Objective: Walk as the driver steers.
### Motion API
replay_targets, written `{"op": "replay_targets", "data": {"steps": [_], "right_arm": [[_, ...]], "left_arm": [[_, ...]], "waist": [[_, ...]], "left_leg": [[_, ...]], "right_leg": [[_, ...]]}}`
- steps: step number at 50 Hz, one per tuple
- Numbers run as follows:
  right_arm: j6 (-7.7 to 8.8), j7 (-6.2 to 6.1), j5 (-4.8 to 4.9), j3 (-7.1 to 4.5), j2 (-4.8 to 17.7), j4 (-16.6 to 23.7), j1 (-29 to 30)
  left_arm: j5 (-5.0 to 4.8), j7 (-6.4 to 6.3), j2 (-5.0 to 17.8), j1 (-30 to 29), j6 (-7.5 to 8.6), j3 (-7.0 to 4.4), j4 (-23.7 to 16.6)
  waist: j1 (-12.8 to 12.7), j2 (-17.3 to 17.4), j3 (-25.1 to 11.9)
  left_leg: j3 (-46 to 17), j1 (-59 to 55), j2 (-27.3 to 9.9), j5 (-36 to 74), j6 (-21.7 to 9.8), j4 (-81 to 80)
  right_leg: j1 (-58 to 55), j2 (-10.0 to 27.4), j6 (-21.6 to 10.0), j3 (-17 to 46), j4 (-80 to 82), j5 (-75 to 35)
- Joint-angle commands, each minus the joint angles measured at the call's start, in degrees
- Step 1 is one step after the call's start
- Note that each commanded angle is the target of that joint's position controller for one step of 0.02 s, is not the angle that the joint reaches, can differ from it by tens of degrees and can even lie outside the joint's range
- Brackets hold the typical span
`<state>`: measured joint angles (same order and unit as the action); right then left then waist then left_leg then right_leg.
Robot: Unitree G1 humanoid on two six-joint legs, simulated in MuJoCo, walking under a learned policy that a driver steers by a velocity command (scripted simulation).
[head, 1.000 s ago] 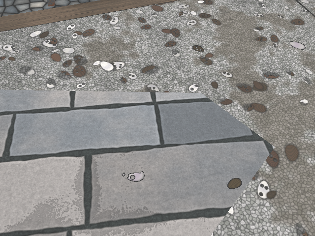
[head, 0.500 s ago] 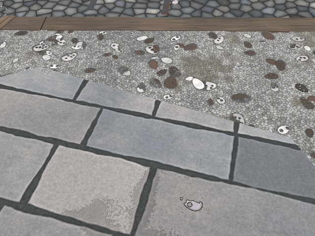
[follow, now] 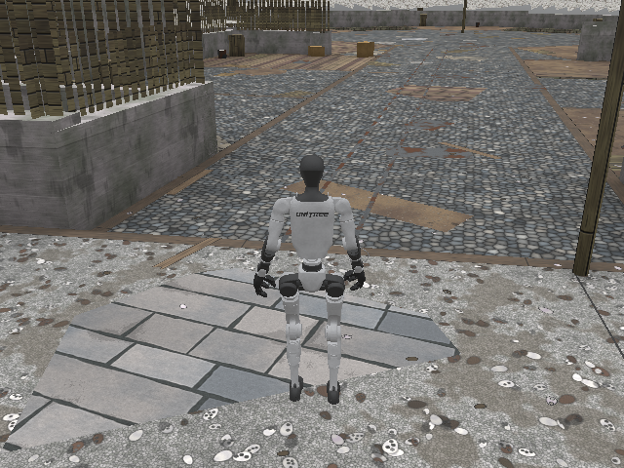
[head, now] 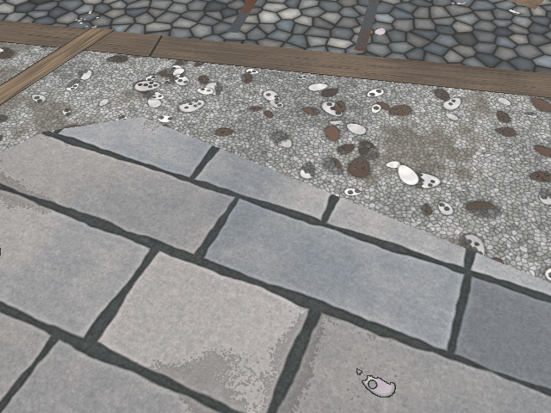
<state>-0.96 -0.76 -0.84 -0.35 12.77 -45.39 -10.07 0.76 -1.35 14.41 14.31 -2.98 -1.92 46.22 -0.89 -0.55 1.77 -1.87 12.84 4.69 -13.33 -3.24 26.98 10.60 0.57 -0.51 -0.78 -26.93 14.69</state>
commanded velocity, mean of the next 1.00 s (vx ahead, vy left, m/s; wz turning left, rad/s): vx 0.00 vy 0.00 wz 0.03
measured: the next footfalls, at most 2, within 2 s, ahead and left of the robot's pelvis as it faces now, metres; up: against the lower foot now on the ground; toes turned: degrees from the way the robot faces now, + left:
left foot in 1.44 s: +0.12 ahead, +0.10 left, +0.00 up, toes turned +2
right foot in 1.92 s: +0.47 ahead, -0.06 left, +0.00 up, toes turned -5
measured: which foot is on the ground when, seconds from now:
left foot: down 0.00-1.00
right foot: down 0.00-1.00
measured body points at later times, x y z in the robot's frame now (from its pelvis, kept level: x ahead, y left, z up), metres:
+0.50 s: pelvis +0.00 -0.02 +0.01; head +0.00 -0.02 +0.46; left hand +0.05 +0.23 -0.14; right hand +0.02 -0.27 -0.14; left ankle +0.01 +0.09 -0.74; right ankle -0.01 -0.11 -0.74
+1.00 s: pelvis +0.00 -0.03 +0.01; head +0.00 -0.03 +0.46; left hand +0.00 +0.20 -0.15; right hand -0.01 -0.25 -0.16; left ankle +0.01 +0.09 -0.74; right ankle -0.01 -0.11 -0.74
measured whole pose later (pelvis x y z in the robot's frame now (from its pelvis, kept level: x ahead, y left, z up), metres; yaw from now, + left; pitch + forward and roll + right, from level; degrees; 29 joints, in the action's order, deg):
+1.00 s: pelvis +0.00 -0.03 +0.01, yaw -1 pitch -1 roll +0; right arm -0.1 -2.4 -0.4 0.8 9.6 -68.1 -14.5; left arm 0.6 -2.1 9.4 17.0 0.5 1.1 63.7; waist -0.2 0.0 1.3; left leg -2.8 8.9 2.0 -10.5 -0.5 20.8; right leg 7.4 -2.1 -2.6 -0.7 -21.8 13.1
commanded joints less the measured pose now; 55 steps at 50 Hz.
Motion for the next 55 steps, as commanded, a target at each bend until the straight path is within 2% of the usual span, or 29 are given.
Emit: {"op": "replay_targets", "data": {"steps": [1, 2, 3, 5, 8, 11, 17, 25, 38, 55], "right_arm": [[0.7, -0.07, 0.65, -1.25, 4.9, 1.4, -3.2], [0.39, -0.08, -0.2, -1.29, 6.3, -0.1, -2.2], [0.37, 0.03, -0.19, -1.63, 7.2, -1.1, -1.5], [0.64, 0.17, 0.03, -2.02, 7.9, -2.5, -1.1], [1.05, -0.17, 0.22, -1.63, 6.4, -5.2, -1.8], [0.98, -0.48, 0.26, -1.55, 6.0, -7.9, -2.3], [0.96, -0.8, 0.34, -1.37, 6.0, -12.5, -3.2], [0.92, -1.14, 0.39, -0.75, 5.4, -17.1, -4.6], [0.99, -1.51, 0.45, 0.18, 3.1, -21.0, -6.2], [1.02, -1.88, 0.47, 0.64, 0.8, -22.7, -8.3]], "left_arm": [[0.14, -0.21, 9.5, -1.1, 2.35, -1.23, -2.3], [-0.05, 0.52, 7.0, -3.1, 2.65, -0.7, -2.6], [-0.04, 0.83, 5.7, -2.8, 2.93, -0.3, -2.3], [-0.27, 0.37, 5.8, -1.0, 3.18, -0.22, -0.8], [-0.34, 0.04, 5.3, -0.1, 3.3, -0.1, 0.9], [-0.17, -0.02, 5.0, -0.2, 3.25, 0.05, 2.4], [-0.12, -0.12, 4.8, -0.2, 3.43, 0.36, 5.8], [-0.15, -0.28, 3.6, 1.0, 3.52, 1.13, 10.1], [-0.19, -0.66, 1.5, 4.1, 3.66, 2.05, 14.8], [-0.15, -1.04, -0.8, 6.8, 3.82, 2.29, 17.6]], "waist": [[4.2, -7.1, -2.3], [3.0, -6.5, -1.9], [1.9, -5.8, -1.0], [0.9, -5.3, -0.9], [0.6, -2.3, -0.9], [0.5, -0.7, 0.1], [0.6, 0.5, 0.4], [0.8, 0.2, 1.0], [0.8, 0.2, 1.7], [0.7, 0.4, 2.2]], "left_leg": [[-5.7, 0.2, -4.6, 3.3, -0.6, -5.6], [-5.7, -4.5, -5.2, 3.6, -0.1, -6.8], [-6.3, -5.7, -5.6, 5.9, -0.2, -7.0], [-6.8, -6.4, -6.7, 10.1, -0.5, -6.6], [-7.0, -4.7, -7.1, 9.8, 0.0, -7.9], [-7.1, -4.2, -7.1, 8.8, 0.5, -8.9], [-7.1, -4.5, -7.6, 8.6, 0.7, -9.8], [-6.9, -4.7, -8.0, 8.2, 0.7, -10.0], [-6.2, -4.2, -8.3, 8.4, 0.9, -9.4], [-5.6, -3.5, -8.4, 8.6, 1.1, -8.5]], "right_leg": [[-2.6, 11.6, -4.3, 11.8, 9.0, -17.0], [0.8, 10.9, -4.4, 11.0, 9.1, -14.0], [1.4, 8.7, -3.1, 9.0, 9.3, -10.9], [0.7, 6.5, -1.9, 7.1, 9.5, -9.0], [-1.5, 6.1, -2.2, 6.6, 9.2, -8.2], [-1.3, 6.0, -2.5, 6.7, 9.7, -6.0], [-1.2, 5.7, -2.8, 6.8, 10.4, -4.6], [-0.6, 5.2, -2.8, 6.8, 10.9, -4.1], [0.0, 4.7, -2.8, 6.7, 10.5, -4.9], [-0.2, 4.4, -3.1, 6.7, 9.9, -6.3]]}}
Velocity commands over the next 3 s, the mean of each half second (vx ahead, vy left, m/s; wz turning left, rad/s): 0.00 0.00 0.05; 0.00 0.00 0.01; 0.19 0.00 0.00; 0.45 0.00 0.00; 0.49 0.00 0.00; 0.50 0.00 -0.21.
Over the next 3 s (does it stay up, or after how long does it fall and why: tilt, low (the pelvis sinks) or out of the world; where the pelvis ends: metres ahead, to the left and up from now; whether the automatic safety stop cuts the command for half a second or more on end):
stays up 0.91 0.00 -0.01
